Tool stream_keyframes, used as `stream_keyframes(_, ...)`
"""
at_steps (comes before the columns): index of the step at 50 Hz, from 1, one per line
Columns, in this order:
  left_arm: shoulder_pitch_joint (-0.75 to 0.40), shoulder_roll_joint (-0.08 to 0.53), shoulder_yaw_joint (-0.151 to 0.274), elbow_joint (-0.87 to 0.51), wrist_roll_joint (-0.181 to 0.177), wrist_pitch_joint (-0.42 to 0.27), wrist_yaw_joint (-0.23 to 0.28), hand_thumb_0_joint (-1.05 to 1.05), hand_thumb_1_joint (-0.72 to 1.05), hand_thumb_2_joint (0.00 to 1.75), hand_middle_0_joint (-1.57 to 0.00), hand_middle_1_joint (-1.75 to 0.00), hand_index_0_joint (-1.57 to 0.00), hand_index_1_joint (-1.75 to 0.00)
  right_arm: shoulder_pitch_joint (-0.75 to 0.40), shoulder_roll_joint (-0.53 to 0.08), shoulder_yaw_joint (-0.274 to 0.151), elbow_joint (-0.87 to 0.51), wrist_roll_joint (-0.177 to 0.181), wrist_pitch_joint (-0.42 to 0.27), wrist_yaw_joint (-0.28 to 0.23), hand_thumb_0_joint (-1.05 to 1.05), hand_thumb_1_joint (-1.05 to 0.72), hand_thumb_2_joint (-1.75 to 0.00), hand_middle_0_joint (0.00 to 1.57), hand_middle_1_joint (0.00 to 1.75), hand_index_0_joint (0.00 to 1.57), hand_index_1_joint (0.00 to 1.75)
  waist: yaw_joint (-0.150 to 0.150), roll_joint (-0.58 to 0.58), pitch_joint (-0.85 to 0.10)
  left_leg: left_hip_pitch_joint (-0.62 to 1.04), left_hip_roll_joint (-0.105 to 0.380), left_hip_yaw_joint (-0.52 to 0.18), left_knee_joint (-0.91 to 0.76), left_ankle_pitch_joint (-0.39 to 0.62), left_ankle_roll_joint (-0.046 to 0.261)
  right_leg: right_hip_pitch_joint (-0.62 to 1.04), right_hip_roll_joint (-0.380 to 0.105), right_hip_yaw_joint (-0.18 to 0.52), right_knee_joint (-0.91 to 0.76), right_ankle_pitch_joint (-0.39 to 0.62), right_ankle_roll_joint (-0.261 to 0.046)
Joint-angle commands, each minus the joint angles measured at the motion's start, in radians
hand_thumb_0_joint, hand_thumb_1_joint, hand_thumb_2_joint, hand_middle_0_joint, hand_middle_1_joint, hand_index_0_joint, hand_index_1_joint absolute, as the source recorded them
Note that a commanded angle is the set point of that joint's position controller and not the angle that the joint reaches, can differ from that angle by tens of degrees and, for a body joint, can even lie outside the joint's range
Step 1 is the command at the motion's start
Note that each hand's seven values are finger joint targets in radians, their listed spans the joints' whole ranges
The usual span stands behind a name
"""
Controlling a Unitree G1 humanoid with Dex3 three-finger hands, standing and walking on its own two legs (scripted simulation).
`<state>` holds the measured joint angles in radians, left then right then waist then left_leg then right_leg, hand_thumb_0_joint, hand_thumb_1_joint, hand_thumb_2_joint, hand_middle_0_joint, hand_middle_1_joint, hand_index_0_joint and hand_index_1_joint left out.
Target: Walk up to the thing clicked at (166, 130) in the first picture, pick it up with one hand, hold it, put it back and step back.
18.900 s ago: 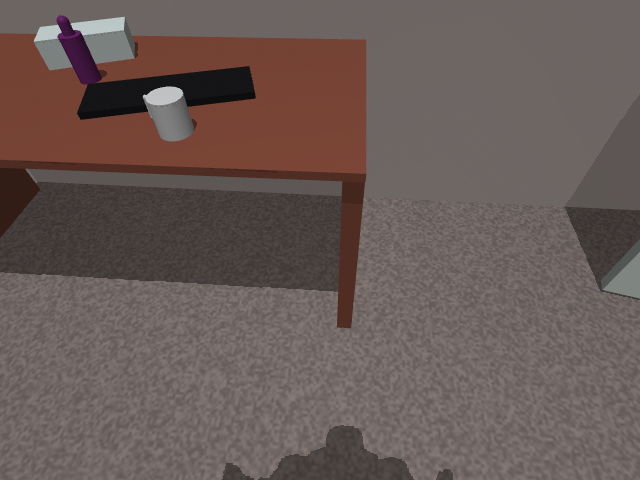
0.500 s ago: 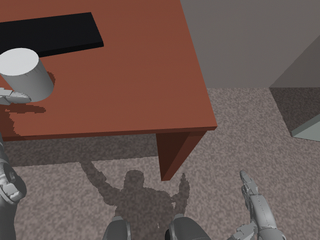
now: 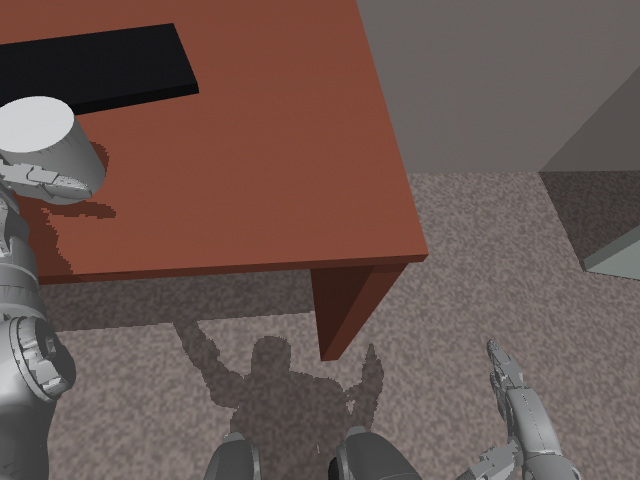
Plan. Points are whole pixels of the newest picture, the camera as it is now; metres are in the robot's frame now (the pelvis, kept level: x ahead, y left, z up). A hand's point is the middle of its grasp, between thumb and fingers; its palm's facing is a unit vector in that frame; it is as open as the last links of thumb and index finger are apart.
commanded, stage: rest palm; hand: left
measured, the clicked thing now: (40, 147) +0.51 +0.30 +0.07
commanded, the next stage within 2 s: close in 0.14 s
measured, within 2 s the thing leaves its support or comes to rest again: leaves its support in 1.20 s
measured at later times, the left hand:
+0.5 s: hand (12, 126) +0.51 +0.31 +0.11, palm faces +0.35 -0.94 +0.02, open 16.5 cm
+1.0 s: hand (28, 125) +0.53 +0.30 +0.09, palm faces +0.30 -0.95 +0.01, open 9.1 cm
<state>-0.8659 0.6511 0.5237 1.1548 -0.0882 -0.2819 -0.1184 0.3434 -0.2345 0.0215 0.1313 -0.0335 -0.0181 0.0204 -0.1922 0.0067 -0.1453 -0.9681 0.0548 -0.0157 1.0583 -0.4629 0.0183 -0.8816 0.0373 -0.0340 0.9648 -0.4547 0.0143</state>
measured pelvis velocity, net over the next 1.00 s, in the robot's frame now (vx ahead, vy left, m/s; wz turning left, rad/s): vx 0.01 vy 0.01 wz -0.02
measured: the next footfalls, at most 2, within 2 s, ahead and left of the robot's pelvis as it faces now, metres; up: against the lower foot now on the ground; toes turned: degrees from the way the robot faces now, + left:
none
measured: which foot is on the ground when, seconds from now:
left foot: down 0.00-1.00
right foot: down 0.00-1.00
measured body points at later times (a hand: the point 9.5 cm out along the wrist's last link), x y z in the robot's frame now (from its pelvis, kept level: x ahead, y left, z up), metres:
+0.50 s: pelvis -0.01 -0.01 -0.01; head +0.12 +0.05 +0.42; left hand +0.49 +0.36 +0.11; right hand +0.16 -0.25 -0.02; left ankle +0.01 +0.10 -0.67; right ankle +0.00 -0.14 -0.67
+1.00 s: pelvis +0.01 +0.01 +0.00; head +0.13 +0.07 +0.43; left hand +0.51 +0.35 +0.09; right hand +0.16 -0.24 -0.02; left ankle +0.01 +0.10 -0.67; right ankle +0.00 -0.14 -0.67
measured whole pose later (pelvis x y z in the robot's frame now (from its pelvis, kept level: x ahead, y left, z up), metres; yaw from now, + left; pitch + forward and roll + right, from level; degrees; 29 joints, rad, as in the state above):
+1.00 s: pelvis +0.01 +0.01 +0.00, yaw -1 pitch +24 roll -6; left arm -0.95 0.73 0.50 1.20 -0.05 -0.26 -0.12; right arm 0.33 -0.23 0.03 0.11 -0.04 0.02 0.03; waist -0.22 0.01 -0.17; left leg -1.03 0.06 -0.02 1.09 -0.48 0.03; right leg -0.93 0.05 -0.04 0.96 -0.45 0.02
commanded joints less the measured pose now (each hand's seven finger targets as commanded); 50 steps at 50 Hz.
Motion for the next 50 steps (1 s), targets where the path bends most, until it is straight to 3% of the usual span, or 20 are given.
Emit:
stream_keyframes(1, -0.408, 0.314, 0.050, -0.157, -0.006, -0.075, 0.006, 0.00, -0.61, 0.00, -0.08, 0.00, -0.08, -0.01, 0.027, -0.164, -0.090, -0.180, 0.008, -0.044, -0.012, 0.00, 0.52, -0.06, 0.05, 0.05, 0.05, 0.05, -0.004, 0.130, -0.415, 0.352, -0.009, -0.033, -0.101, 0.392, 0.008, 0.125, 0.006, 0.006, -0.080, 0.333, -0.035)
stream_keyframes(3, -0.422, 0.364, 0.070, -0.158, 0.002, -0.087, 0.010, 0.00, -0.61, 0.00, -0.08, -0.01, -0.08, -0.01, 0.043, -0.185, -0.115, -0.199, 0.008, -0.037, -0.011, 0.00, 0.52, -0.06, 0.05, 0.05, 0.05, 0.05, -0.012, 0.137, -0.444, 0.353, -0.013, -0.031, -0.095, 0.402, 0.009, 0.136, 0.005, 0.011, -0.071, 0.347, -0.034)
stream_keyframes(8, -0.523, 0.405, 0.051, -0.194, 0.026, -0.104, -0.003, 0.00, -0.61, 0.00, -0.08, 0.00, -0.08, 0.00, 0.045, -0.152, -0.076, -0.206, 0.005, -0.030, -0.012, 0.00, 0.51, -0.06, 0.05, 0.05, 0.05, 0.05, -0.019, 0.213, -0.523, 0.407, -0.021, -0.021, -0.072, 0.430, 0.007, 0.132, 0.002, 0.024, -0.070, 0.369, -0.031)
stream_keyframes(9, -0.548, 0.416, 0.058, -0.193, 0.023, -0.105, -0.008, 0.00, -0.61, 0.00, -0.09, 0.00, -0.09, -0.01, 0.010, -0.175, -0.101, -0.220, 0.007, -0.034, -0.017, 0.00, 0.50, -0.06, 0.05, 0.05, 0.05, 0.05, -0.025, 0.211, -0.526, 0.405, -0.019, -0.026, -0.074, 0.408, 0.004, 0.122, 0.004, 0.022, -0.068, 0.351, -0.032)
stream_keyframes(10, -0.580, 0.412, 0.047, -0.222, 0.020, -0.107, -0.008, 0.00, -0.61, 0.00, -0.09, 0.00, -0.09, 0.00, 0.011, -0.177, -0.099, -0.217, 0.006, -0.035, -0.020, 0.00, 0.50, -0.06, 0.05, 0.05, 0.05, 0.05, -0.030, 0.248, -0.541, 0.417, -0.018, -0.024, -0.074, 0.403, 0.005, 0.118, 0.002, 0.025, -0.068, 0.343, -0.034)
stream_keyframes(12, -0.584, 0.382, 0.026, -0.175, 0.027, -0.103, -0.010, 0.00, -0.61, 0.00, -0.09, 0.00, -0.09, 0.00, -0.001, -0.166, -0.088, -0.167, 0.004, -0.033, -0.025, 0.00, 0.50, -0.06, 0.05, 0.05, 0.05, 0.05, -0.034, 0.266, -0.468, 0.394, -0.017, -0.027, -0.081, 0.347, 0.000, 0.054, 0.003, 0.022, -0.071, 0.282, -0.039)
stream_keyframes(15, -0.587, 0.430, 0.027, -0.145, 0.051, -0.110, -0.010, 0.00, -0.61, 0.04, -0.31, -0.17, -0.32, -0.16, -0.037, -0.178, -0.090, -0.182, 0.000, -0.039, -0.031, 0.00, 0.52, -0.05, 0.05, 0.05, 0.05, 0.05, -0.044, 0.256, -0.464, 0.379, -0.015, -0.027, -0.081, 0.288, 0.003, 0.037, 0.003, 0.018, -0.078, 0.239, -0.039)
stream_keyframes(17, -0.615, 0.436, 0.023, -0.155, 0.057, -0.114, -0.009, 0.00, -0.61, 0.06, -0.36, -0.22, -0.39, -0.20, -0.055, -0.155, -0.055, -0.241, 0.001, -0.039, -0.033, 0.00, 0.53, -0.05, 0.05, 0.05, 0.05, 0.05, -0.051, 0.248, -0.494, 0.381, -0.018, -0.025, -0.085, 0.268, 0.003, 0.068, 0.003, 0.017, -0.078, 0.237, -0.038)
stream_keyframes(19, -0.641, 0.436, 0.021, -0.166, 0.048, -0.116, -0.015, 0.00, -0.60, 0.07, -0.40, -0.25, -0.43, -0.23, -0.012, -0.154, -0.055, -0.213, -0.001, -0.030, -0.037, 0.00, 0.53, -0.05, 0.05, 0.05, 0.05, 0.05, -0.057, 0.259, -0.498, 0.381, -0.022, -0.021, -0.088, 0.254, 0.005, 0.072, 0.002, 0.019, -0.086, 0.237, -0.035)
stream_keyframes(20, -0.636, 0.444, 0.025, -0.150, 0.045, -0.115, -0.022, 0.00, -0.60, 0.09, -0.43, -0.28, -0.46, -0.25, -0.007, -0.173, -0.077, -0.207, -0.002, -0.030, -0.042, 0.00, 0.52, -0.05, 0.05, 0.05, 0.05, 0.05, -0.066, 0.252, -0.504, 0.388, -0.020, -0.024, -0.086, 0.256, 0.005, 0.072, 0.003, 0.018, -0.087, 0.241, -0.034)
stream_keyframes(23, -0.612, 0.452, 0.017, -0.101, 0.046, -0.090, -0.033, 0.00, -0.59, 0.12, -0.51, -0.35, -0.54, -0.32, 0.032, -0.167, -0.057, -0.183, -0.001, -0.028, -0.042, 0.00, 0.51, -0.05, 0.05, 0.05, 0.05, 0.05, -0.076, 0.287, -0.506, 0.427, -0.015, -0.028, -0.072, 0.335, 0.000, 0.043, 0.005, 0.011, -0.079, 0.282, -0.035)
stream_keyframes(25, -0.568, 0.392, -0.015, -0.016, 0.052, -0.065, -0.035, 0.00, -0.59, 0.14, -0.55, -0.37, -0.57, -0.35, 0.014, -0.162, -0.061, -0.178, 0.003, -0.028, -0.039, 0.00, 0.51, -0.05, 0.05, 0.05, 0.05, 0.05, -0.083, 0.266, -0.431, 0.386, -0.016, -0.028, -0.072, 0.309, 0.001, 0.008, 0.007, 0.008, -0.078, 0.267, -0.035)
stream_keyframes(28, -0.565, 0.448, 0.009, 0.003, 0.061, -0.053, -0.024, 0.00, -0.60, 0.17, -0.60, -0.42, -0.63, -0.39, -0.009, -0.184, -0.075, -0.216, 0.004, -0.023, -0.035, 0.00, 0.51, -0.05, 0.05, 0.05, 0.05, 0.05, -0.070, 0.234, -0.420, 0.335, -0.021, -0.027, -0.072, 0.270, 0.009, 0.022, 0.005, 0.008, -0.087, 0.249, -0.034)
stream_keyframes(34, -0.530, 0.519, 0.069, -0.028, 0.056, -0.079, -0.014, 0.00, -0.48, 0.29, -0.70, -0.55, -0.73, -0.52, 0.011, -0.196, -0.084, -0.286, 0.004, -0.010, -0.022, 0.00, 0.52, -0.04, 0.05, 0.05, 0.05, 0.05, -0.038, 0.231, -0.510, 0.355, -0.008, -0.045, -0.064, 0.432, -0.003, 0.097, 0.019, -0.003, -0.051, 0.336, -0.043)
stream_keyframes(36, -0.535, 0.499, 0.062, -0.090, 0.055, -0.088, -0.027, 0.00, -0.43, 0.36, -0.78, -0.63, -0.81, -0.60, 0.018, -0.171, -0.067, -0.295, 0.003, -0.009, -0.017, 0.00, 0.52, -0.04, 0.05, 0.05, 0.05, 0.05, -0.031, 0.292, -0.588, 0.443, 0.000, -0.050, -0.060, 0.526, -0.015, 0.091, 0.022, -0.005, -0.041, 0.367, -0.047)
stream_keyframes(39, -0.525, 0.362, -0.016, -0.105, 0.050, -0.079, -0.038, 0.00, -0.30, 0.48, -0.90, -0.75, -0.93, -0.73, 0.013, -0.131, -0.028, -0.247, 0.002, -0.017, -0.010, 0.00, 0.52, -0.05, 0.05, 0.05, 0.05, 0.05, -0.036, 0.350, -0.566, 0.528, 0.020, -0.066, -0.067, 0.614, -0.036, 0.008, 0.032, -0.020, -0.036, 0.345, -0.050)
stream_keyframes(42, -0.569, 0.379, -0.017, -0.172, 0.038, -0.063, -0.029, 0.00, -0.15, 0.62, -1.04, -0.89, -1.06, -0.87, 0.033, -0.170, -0.076, -0.188, -0.002, -0.014, -0.014, 0.00, 0.52, -0.05, 0.05, 0.05, 0.05, 0.05, -0.033, 0.399, -0.564, 0.562, 0.026, -0.068, -0.081, 0.593, -0.044, -0.025, 0.031, -0.021, -0.052, 0.306, -0.052)
stream_keyframes(45, -0.545, 0.329, -0.037, -0.188, 0.037, -0.043, -0.006, 0.00, -0.04, 0.75, -1.14, -1.02, -1.17, -1.00, 0.022, -0.210, -0.130, -0.170, -0.004, -0.012, -0.018, 0.00, 0.53, -0.04, 0.05, 0.05, 0.05, 0.05, -0.041, 0.377, -0.538, 0.572, 0.034, -0.070, -0.085, 0.588, -0.043, -0.041, 0.032, -0.024, -0.061, 0.300, -0.054)
stream_keyframes(47, -0.507, 0.310, -0.029, -0.176, 0.031, -0.039, 0.005, 0.00, 0.04, 0.78, -1.19, -1.06, -1.23, -1.03, 0.007, -0.206, -0.121, -0.168, -0.002, -0.016, -0.014, 0.00, 0.54, -0.04, 0.05, 0.05, 0.05, 0.05, -0.029, 0.339, -0.482, 0.562, 0.044, -0.084, -0.098, 0.598, -0.049, -0.056, 0.036, -0.036, -0.060, 0.277, -0.055)
stream_keyframes(50, -0.425, 0.318, 0.015, -0.137, 0.023, -0.039, 0.023, 0.00, 0.10, 0.86, -1.27, -1.15, -1.31, -1.12, 0.036, -0.201, -0.127, -0.165, 0.002, -0.007, -0.006, 0.00, 0.54, -0.04, 0.05, 0.05, 0.05, 0.05, -0.025, 0.264, -0.438, 0.468, 0.030, -0.072, -0.097, 0.545, -0.031, 0.007, 0.034, -0.034, -0.066, 0.305, -0.051)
